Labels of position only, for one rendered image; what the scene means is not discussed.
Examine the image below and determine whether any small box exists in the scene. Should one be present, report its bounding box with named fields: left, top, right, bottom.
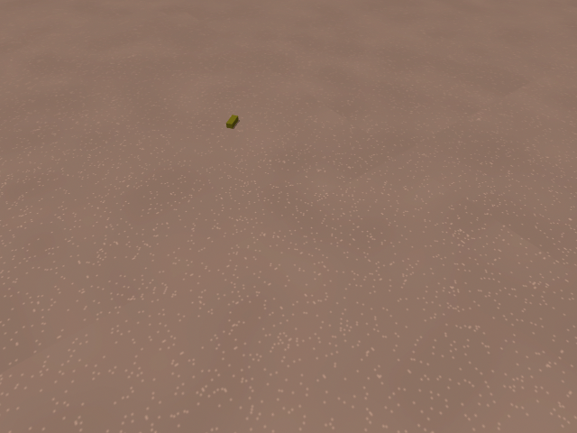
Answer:
left=226, top=115, right=238, bottom=129

